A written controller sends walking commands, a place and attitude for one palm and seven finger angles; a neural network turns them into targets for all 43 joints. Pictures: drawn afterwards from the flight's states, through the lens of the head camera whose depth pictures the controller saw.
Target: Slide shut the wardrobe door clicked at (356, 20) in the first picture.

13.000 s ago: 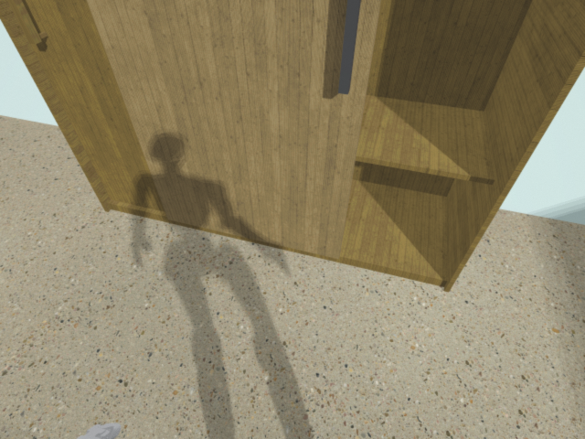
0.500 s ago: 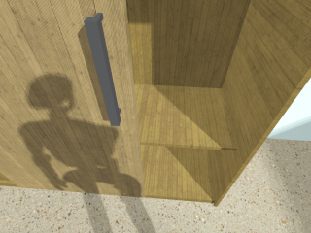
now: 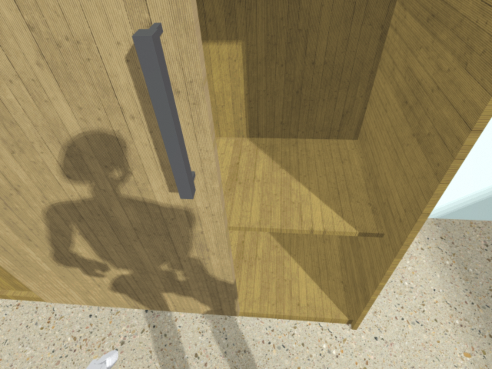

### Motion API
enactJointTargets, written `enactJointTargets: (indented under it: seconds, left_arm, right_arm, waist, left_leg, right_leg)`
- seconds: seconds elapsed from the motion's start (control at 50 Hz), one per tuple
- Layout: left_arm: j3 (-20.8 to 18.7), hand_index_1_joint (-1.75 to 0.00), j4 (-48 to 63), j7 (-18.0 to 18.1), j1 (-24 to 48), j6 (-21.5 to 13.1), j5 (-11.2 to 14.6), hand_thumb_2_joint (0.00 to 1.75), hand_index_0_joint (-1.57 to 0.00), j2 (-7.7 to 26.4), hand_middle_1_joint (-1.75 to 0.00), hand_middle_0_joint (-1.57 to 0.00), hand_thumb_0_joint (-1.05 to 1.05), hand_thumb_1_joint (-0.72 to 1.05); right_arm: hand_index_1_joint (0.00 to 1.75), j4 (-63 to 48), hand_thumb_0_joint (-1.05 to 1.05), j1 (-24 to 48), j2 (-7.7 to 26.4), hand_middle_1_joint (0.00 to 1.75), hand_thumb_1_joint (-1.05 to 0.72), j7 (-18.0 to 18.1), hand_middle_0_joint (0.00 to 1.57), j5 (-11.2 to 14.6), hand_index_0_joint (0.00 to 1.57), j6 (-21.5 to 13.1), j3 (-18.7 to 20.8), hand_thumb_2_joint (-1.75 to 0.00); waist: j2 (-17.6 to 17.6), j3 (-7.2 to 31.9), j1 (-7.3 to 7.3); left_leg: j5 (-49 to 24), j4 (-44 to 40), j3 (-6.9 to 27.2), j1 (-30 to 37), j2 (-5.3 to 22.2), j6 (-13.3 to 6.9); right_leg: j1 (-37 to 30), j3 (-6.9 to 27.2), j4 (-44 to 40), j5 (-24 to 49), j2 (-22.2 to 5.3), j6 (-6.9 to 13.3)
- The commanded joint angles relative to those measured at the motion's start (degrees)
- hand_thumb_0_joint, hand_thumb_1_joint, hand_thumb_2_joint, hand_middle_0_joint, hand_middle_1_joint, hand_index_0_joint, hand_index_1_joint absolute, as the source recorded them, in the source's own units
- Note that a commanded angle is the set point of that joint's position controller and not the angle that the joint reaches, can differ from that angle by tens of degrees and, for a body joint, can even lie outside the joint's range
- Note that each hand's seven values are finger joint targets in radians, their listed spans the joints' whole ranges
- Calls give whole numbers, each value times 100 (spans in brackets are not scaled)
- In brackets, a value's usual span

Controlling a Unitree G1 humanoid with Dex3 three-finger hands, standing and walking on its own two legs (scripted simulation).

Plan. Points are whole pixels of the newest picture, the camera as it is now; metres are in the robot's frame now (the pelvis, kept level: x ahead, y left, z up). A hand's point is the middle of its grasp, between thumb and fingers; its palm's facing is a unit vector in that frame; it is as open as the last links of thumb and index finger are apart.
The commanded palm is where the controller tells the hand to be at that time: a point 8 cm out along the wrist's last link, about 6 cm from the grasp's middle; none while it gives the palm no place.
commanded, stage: raise the hand with hooked fingers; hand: left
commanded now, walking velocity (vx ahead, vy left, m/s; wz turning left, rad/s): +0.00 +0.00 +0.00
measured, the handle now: (174, 124) +0.45 +0.14 +0.20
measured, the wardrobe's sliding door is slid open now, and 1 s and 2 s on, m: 0.44 0.44 0.44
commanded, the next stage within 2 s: move the hooked fingers beside the handle in 1.94 s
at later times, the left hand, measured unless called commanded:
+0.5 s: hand (104, 324) +0.17 +0.20 +0.07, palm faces +0.15 -0.99 -0.09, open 10.0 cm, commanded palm +0.15 +0.25 +0.06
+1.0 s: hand (77, 255) +0.24 +0.24 +0.13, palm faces +0.02 -0.99 -0.15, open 13.0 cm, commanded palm +0.20 +0.29 +0.16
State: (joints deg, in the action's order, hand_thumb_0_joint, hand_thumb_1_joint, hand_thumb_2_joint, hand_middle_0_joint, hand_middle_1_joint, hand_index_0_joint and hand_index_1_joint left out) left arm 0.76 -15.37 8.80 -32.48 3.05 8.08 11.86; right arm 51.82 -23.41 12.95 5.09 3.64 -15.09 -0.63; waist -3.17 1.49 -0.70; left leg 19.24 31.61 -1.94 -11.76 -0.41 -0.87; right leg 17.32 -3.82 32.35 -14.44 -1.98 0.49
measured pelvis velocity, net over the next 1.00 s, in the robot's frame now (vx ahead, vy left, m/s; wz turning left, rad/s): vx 0.01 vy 0.01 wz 0.03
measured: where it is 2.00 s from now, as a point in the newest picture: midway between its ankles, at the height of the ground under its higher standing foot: outside the picture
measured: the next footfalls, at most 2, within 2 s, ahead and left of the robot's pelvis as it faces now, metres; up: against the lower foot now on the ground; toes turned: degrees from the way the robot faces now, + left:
none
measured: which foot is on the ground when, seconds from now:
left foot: down 0.00-1.00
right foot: down 0.00-1.00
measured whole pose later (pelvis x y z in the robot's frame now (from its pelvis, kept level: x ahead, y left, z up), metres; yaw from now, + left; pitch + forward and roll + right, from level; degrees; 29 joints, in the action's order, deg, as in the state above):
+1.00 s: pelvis +0.01 +0.01 +0.00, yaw +2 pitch +0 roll -1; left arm -18.1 7.2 -20.6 -12.4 -1.4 18.3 21.3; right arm 37.0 -14.2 17.1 5.5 3.9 -20.6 -2.3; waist -3.1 2.4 2.3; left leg 21.3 34.1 0.1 -12.4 -0.2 -1.4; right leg 15.8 -5.5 31.6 -15.3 -1.8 -0.2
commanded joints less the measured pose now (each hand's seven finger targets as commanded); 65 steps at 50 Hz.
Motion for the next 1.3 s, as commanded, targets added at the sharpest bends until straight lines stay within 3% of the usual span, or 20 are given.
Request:
enactJointTargets:
  seconds: [0.0, 0.02, 0.06, 0.08, 0.12, 0.18, 0.24, 0.3, 0.4, 0.44, 0.48, 0.58, 0.62, 0.68, 0.8, 0.98, 1.08, 1.14, 1.18, 1.28]
  left_arm:
    - [1040, -43, 3106, -296, 1306, -1150, 174, 81, -22, -708, -43, -22, 0, 69]
    - [853, -45, 2924, -389, 1372, -1405, 145, 80, -22, -640, -45, -22, 0, 67]
    - [199, -48, 1838, -798, 361, -1925, 203, 78, -22, -472, -48, -22, 0, 62]
    - [-301, -50, 1149, -1124, -489, -2173, 270, 77, -22, -178, -50, -22, 0, 60]
    - [-840, -53, 1352, -1824, -819, -2856, 431, 75, -22, 160, -53, -22, 0, 55]
    - [-1201, -57, 1922, -1957, -1055, -2551, 63, 72, -23, 648, -57, -23, 0, 48]
    - [-974, -62, 3648, -1719, -194, -2316, 189, 69, -24, 526, -62, -24, 0, 41]
    - [-1184, -66, 4822, -1422, 696, -2752, 391, 66, -24, 618, -66, -24, 0, 34]
    - [-338, -74, 4528, -2034, 2159, -3520, 571, 61, -25, 355, -74, -25, 0, 22]
    - [-157, -76, 4100, -2423, 2193, -3266, 581, 59, -25, 372, -76, -25, 0, 18]
    - [-590, -80, 3214, -2718, 1922, -2649, 551, 57, -25, 798, -80, -25, 0, 13]
    - [-2280, -87, 3022, -2779, 1122, -1138, 837, 52, -26, 1693, -87, -26, 0, 1]
    - [-2473, -90, 3708, -2562, 1120, -994, 1204, 50, -27, 1459, -90, -27, 0, -3]
    - [-2754, -94, 4167, -2243, 1360, -1161, 1380, 47, -27, 1515, -94, -27, 0, -10]
    - [-1847, -103, 3864, -2530, 2229, -1314, 1060, 41, -28, 1223, -103, -28, 0, -24]
    - [-3288, -117, 3592, -2883, 3690, -829, 1317, 32, -30, 2680, -117, -30, 0, -45]
    - [-3023, -120, 2820, -3159, 4274, -534, 1427, 30, -30, 2408, -120, -30, 0, -50]
    - [-2868, -120, 2317, -3382, 4580, -58, 1341, 30, -30, 2471, -120, -30, 0, -50]
    - [-2942, -120, 2220, -3426, 4731, 166, 1218, 30, -30, 2641, -120, -30, 0, -50]
    - [-3782, -120, 2734, -3560, 5616, 317, 1333, 30, -30, 3646, -120, -30, 0, -50]
  right_arm:
    - [30, -1705, 0, 1105, 852, 30, -90, 152, 20, -28, 20, -1083, 150, -90]
    - [30, -1813, 0, 1118, 845, 30, -90, 121, 20, -131, 20, -1123, 238, -90]
    - [30, -2005, 0, 1168, 821, 30, -90, -34, 20, -241, 20, -1075, 396, -90]
    - [30, -2066, 0, 1220, 826, 30, -90, -166, 20, -219, 20, -970, 480, -90]
    - [30, -2470, 0, 1561, 895, 30, -90, -443, 20, -302, 20, -747, 554, -90]
    - [30, -3046, 0, 1925, 770, 30, -90, -553, 20, -212, 20, -204, 587, -90]
    - [30, -3527, 0, 1939, 592, 30, -90, -476, 20, -146, 20, 134, 450, -90]
    - [30, -3436, 0, 1451, 505, 30, -90, -339, 20, -225, 20, 133, 431, -90]
    - [30, -2799, 0, 1270, 751, 30, -90, -209, 20, -196, 20, -363, 204, -90]
    - [30, -2748, 0, 1305, 823, 30, -90, -139, 20, -121, 20, -521, 167, -90]
    - [30, -2649, 0, 1341, 917, 30, -90, -71, 20, -44, 20, -574, 157, -90]
    - [30, -2838, 0, 1820, 779, 30, -90, -42, 20, -7, 20, -382, 137, -90]
    - [30, -2912, 0, 1910, 576, 30, -90, -46, 20, -5, 20, -328, 43, -90]
    - [30, -2808, 0, 1804, 553, 30, -90, -85, 20, -49, 20, -450, 15, -90]
    - [30, -2502, 0, 1453, 852, 30, -90, -125, 20, -21, 20, -856, 83, -90]
    - [30, -2378, 0, 1656, 930, 30, -90, 94, 20, -4, 20, -915, -28, -90]
    - [30, -2271, 0, 1733, 902, 30, -90, 40, 20, 23, 20, -854, -132, -90]
    - [30, -2298, 0, 1753, 980, 30, -90, 41, 20, 84, 20, -693, -137, -90]
    - [30, -2362, 0, 1798, 1012, 30, -90, 30, 20, 97, 20, -570, -139, -90]
    - [30, -2536, 0, 2037, 961, 30, -90, 22, 20, 76, 20, -433, -206, -90]
  waist:
    - [1468, -292, -323]
    - [1769, -393, -321]
    - [2412, -492, 24]
    - [2092, -460, 304]
    - [1370, -48, 375]
    - [2, 344, 743]
    - [-316, 870, 571]
    - [-394, 1339, 263]
    - [-173, 589, -467]
    - [35, 590, -476]
    - [199, 583, -332]
    - [520, 1549, 483]
    - [447, 1552, 544]
    - [263, 1259, 540]
    - [-236, 549, 119]
    - [-249, 993, 415]
    - [-523, 456, 356]
    - [-67, 113, 295]
    - [-31, 149, 320]
    - [-65, 1223, 441]
  left_leg:
    - [407, -73, 290, -886, -47, -167]
    - [437, 71, 329, -1125, -69, -136]
    - [386, 384, 306, -1856, -88, -21]
    - [215, 487, 223, -2045, -118, 74]
    - [-131, 788, 39, -2008, -212, 178]
    - [-568, 795, -188, -2050, -309, 111]
    - [-1012, 760, -161, -1811, -191, 38]
    - [-1473, 940, 76, -1388, -38, -24]
    - [-813, 1086, 487, -1183, 113, -54]
    - [-330, 947, 617, -1207, 127, -72]
    - [-115, 812, 637, -1360, 79, -77]
    - [-1120, 349, 484, -1232, -2, -39]
    - [-1643, 200, 439, -1087, 13, 51]
    - [-2049, 68, 429, -916, 65, 149]
    - [-1698, -130, 412, -516, 124, 64]
    - [-1575, -586, 504, -7, 45, -12]
    - [-1639, -756, 474, 91, 37, 26]
    - [-1261, -874, 465, -99, 54, -32]
    - [-1275, -843, 408, -94, 39, -58]
    - [-1635, -788, 428, 311, -35, -91]
  right_leg:
    - [723, 233, -681, -1740, 8, -16]
    - [952, 180, -562, -1875, 19, -29]
    - [1126, 147, -283, -2061, 32, -18]
    - [988, 193, -132, -1847, 25, 69]
    - [635, 96, 379, -804, 28, 184]
    - [151, 117, 838, 336, -7, 286]
    - [-16, 139, 977, 961, 60, 268]
    - [186, 188, 1001, 1292, 196, 189]
    - [1237, 57, 811, 392, 277, 81]
    - [1173, 47, 667, -33, 264, 52]
    - [907, 88, 491, -221, 236, 59]
    - [-537, -33, 407, 748, 102, 48]
    - [-783, -173, 384, 1287, 120, 55]
    - [-712, -251, 279, 1516, 207, 80]
    - [-279, -177, -95, 1180, 213, 51]
    - [-1064, -91, -541, 1087, 213, 82]
    - [-945, -70, -732, 1321, 243, 113]
    - [-822, -53, -860, 1044, 240, 76]
    - [-847, -32, -871, 1015, 234, 66]
    - [-1417, 35, -866, 1334, 198, 53]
